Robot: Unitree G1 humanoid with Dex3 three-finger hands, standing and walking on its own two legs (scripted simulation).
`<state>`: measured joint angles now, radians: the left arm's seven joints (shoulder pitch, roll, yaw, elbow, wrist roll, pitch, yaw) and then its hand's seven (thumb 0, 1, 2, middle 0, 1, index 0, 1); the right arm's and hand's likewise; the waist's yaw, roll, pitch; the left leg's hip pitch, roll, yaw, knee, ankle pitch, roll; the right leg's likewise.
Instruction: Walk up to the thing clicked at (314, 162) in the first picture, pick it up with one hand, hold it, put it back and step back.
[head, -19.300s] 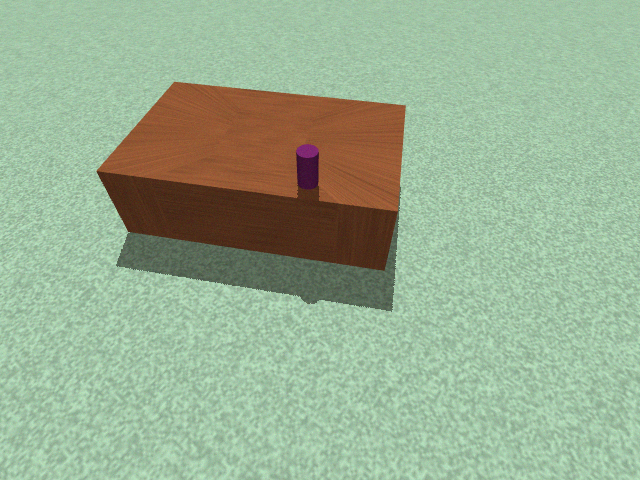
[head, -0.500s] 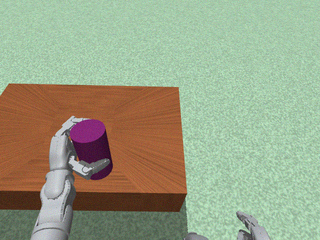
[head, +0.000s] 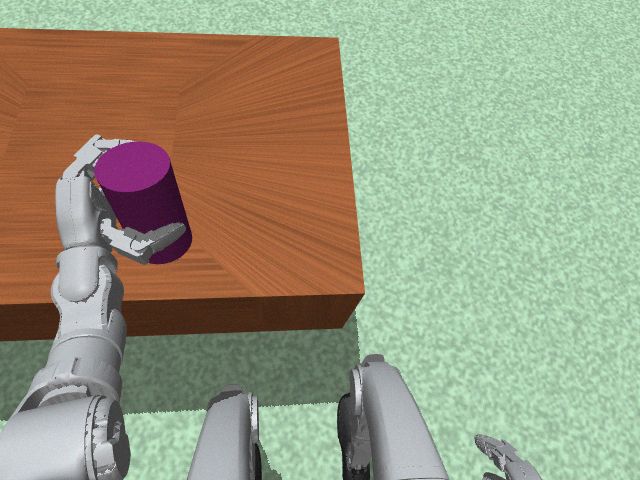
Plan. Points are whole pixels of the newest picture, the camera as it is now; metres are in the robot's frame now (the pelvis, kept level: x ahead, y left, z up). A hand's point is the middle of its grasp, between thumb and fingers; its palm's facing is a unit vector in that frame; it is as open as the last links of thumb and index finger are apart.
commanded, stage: crouch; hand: left
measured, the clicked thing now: (149, 207) +0.45 +0.17 +0.00
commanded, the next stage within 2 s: lower in 0.70 s
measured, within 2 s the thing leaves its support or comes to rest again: neither
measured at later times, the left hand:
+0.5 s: hand (155, 209) +0.48 +0.18 -0.06, palm faces +0.11 -0.99 -0.02, open 11.3 cm
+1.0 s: hand (164, 215) +0.50 +0.19 -0.11, palm faces +0.12 -0.99 -0.02, open 11.3 cm
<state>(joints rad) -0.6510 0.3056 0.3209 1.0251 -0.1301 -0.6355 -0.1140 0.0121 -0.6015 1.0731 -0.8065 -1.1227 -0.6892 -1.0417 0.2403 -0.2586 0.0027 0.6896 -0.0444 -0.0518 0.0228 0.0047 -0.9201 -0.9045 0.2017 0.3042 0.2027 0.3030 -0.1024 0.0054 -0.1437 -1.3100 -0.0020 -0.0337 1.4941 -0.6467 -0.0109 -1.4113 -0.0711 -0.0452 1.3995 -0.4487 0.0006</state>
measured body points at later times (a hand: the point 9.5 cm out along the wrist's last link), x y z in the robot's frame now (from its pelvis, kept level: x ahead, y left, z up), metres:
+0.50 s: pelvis -0.02 +0.00 -0.07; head +0.17 +0.03 +0.34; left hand +0.47 +0.24 -0.06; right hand +0.05 -0.27 -0.19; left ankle +0.02 +0.12 -0.57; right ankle +0.10 -0.13 -0.57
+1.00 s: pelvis -0.03 +0.01 -0.11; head +0.18 +0.03 +0.29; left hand +0.48 +0.24 -0.11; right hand +0.03 -0.26 -0.23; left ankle +0.02 +0.12 -0.57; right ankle +0.10 -0.13 -0.57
